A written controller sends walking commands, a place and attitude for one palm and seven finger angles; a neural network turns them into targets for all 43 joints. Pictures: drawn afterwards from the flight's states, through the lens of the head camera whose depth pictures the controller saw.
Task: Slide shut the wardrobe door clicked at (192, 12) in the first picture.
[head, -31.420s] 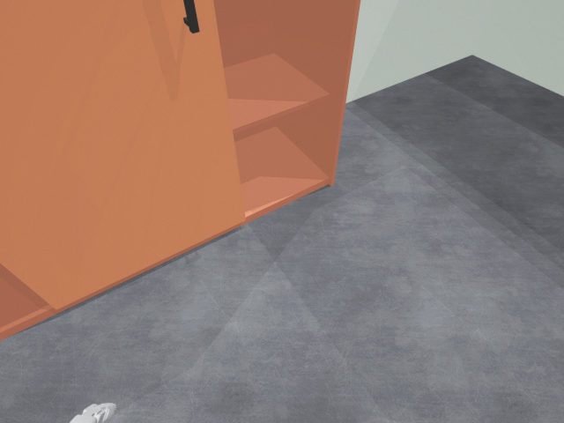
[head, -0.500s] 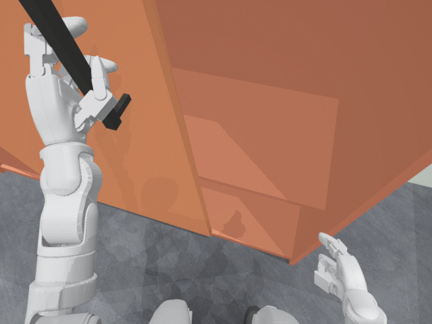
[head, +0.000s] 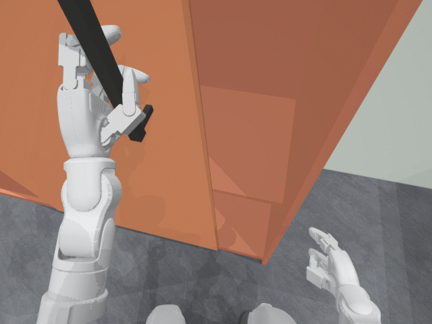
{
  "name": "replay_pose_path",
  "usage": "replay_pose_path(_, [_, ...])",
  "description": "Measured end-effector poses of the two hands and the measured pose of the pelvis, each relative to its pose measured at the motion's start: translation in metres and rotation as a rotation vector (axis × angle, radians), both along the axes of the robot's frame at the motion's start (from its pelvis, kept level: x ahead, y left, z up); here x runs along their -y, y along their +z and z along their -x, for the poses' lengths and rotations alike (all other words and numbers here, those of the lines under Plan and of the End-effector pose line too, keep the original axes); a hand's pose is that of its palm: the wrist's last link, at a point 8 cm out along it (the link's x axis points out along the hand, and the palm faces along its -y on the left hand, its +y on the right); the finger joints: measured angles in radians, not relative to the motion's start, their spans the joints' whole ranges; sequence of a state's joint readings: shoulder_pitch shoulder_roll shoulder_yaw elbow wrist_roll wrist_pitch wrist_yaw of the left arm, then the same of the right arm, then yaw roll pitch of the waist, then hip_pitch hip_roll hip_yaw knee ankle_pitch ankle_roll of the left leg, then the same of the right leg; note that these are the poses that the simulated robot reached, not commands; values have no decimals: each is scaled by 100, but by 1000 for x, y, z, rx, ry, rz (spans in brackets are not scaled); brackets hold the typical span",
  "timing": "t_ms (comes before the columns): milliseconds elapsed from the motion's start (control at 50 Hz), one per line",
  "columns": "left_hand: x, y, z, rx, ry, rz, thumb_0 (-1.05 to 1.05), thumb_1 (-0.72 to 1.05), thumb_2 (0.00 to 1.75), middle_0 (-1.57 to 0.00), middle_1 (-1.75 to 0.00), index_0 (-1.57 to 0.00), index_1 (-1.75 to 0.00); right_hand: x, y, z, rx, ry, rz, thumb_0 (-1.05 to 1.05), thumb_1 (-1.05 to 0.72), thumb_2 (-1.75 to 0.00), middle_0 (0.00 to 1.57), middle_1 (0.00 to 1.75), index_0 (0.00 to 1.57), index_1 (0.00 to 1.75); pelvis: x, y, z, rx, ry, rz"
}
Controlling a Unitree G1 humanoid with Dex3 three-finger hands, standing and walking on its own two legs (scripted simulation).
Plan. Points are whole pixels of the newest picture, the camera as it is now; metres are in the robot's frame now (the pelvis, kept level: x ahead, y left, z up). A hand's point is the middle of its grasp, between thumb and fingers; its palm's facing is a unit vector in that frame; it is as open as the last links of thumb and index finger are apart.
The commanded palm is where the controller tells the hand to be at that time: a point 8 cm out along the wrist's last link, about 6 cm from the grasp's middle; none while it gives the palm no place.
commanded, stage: step sideways, sliding the door along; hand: left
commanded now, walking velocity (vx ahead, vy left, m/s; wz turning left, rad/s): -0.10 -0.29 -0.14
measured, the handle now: (114, 56) +0.37 +0.18 +0.27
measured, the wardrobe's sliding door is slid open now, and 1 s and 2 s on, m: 0.19 0.03 0.00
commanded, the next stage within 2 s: stop walking and hold the door there in 1.40 s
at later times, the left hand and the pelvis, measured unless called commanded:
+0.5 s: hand (222, 122) +0.32 +0.04 +0.24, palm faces +0.17 -0.98 -0.11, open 6.7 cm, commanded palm +0.29 +0.06 +0.24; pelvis -0.07 -0.10 +0.00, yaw -6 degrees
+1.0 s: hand (279, 127) +0.31 -0.02 +0.24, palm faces +0.34 -0.94 -0.04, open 6.7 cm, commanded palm +0.28 -0.05 +0.23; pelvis -0.08 -0.23 +0.00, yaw -4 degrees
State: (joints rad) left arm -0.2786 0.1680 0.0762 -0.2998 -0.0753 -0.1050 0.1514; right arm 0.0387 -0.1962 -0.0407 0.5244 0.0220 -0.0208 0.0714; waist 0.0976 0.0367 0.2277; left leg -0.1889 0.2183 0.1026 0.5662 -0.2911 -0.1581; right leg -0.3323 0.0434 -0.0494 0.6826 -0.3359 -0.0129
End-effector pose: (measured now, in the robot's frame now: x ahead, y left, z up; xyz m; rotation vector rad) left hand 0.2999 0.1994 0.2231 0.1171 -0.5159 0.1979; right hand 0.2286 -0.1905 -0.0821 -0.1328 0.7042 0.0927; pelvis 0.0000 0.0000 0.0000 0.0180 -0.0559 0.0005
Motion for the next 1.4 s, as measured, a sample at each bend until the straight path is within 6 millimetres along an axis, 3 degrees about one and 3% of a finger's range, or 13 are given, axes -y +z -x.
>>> replay_pose_path(120, [36, 1, 2, -9, 3, -2, -3, 77, 85, -45, -140, -4, -127, 35, -12, 28, -46, -59, -43, 1, -91, -90, 20, 30, 20, 30, 35, 0, 13, 16, -12, -7])
replay_pose_path(240, [66, 4, 7, -53, -24, 24, -1, 76, 85, -45, -140, -8, -132, 82, -1, 73, -92, -172, 21, 1, -91, -90, 20, 30, 20, 30, 52, 15, 30, -40, -53, -66])
replay_pose_path(400, [92, 6, 8, -60, -89, 0, -1, 74, 83, -45, -140, -11, -134, 141, 6, 134, -89, -297, 111, 1, -91, -90, 20, 30, 20, 30, 72, 8, 55, -22, -89, -23])
replay_pose_path(540, [115, 9, 14, -107, -17, -11, -1, 75, 82, -45, -140, -11, -135, 164, -19, 159, -144, -265, 51, 1, -91, -90, 20, 30, 20, 30, 112, -2, 71, 23, -93, 50])
replay_pose_path(680, [138, 11, 18, -147, 31, 64, 1, 79, 84, -45, -140, -10, -133, 181, -4, 175, -163, -249, 67, 1, -91, -90, 20, 30, 20, 30, 140, 15, 84, -29, -104, -20])
replay_pose_path(760, [145, 10, 19, -136, 22, 64, 1, 78, 84, -45, -140, -10, -131, 195, 2, 175, -129, -257, 78, 1, -91, -90, 20, 30, 20, 30, 152, 12, 88, -29, -102, -16])
replay_pose_path(900, [161, 11, 22, -158, 67, 78, 1, 80, 84, -45, -140, -10, -130, 220, 5, 167, -163, -173, 68, 1, -91, -90, 20, 30, 20, 30, 190, 18, 89, 14, -77, 49])
replay_pose_path(1040, [185, 9, 24, -134, 174, 48, -1, 79, 86, -45, -140, -7, -125, 257, -10, 130, -115, -96, 18, 1, -90, -90, 20, 30, 20, 30, 250, -2, 81, 52, -71, 87])
replay_pose_path(1120, [200, 10, 25, -141, 213, 66, -1, 78, 87, -45, -140, -9, -124, 286, -8, 113, -113, -104, 27, 1, -91, -90, 20, 30, 20, 30, 274, 3, 76, 41, -24, 62])
replay_pose_path(1260, [213, 10, 26, -146, 252, 80, -1, 78, 87, -45, -140, -8, -125, 327, -6, 87, -87, -115, 80, 1, -91, -90, 20, 30, 20, 30, 291, 6, 63, 14, -6, 58])
replay_pose_path(1400, [214, 9, 26, -131, 268, 70, -2, 78, 86, -45, -140, -6, -126, 333, 1, 73, -75, -103, 83, 1, -91, -90, 20, 30, 20, 30, 294, 10, 47, -15, -2, 43])
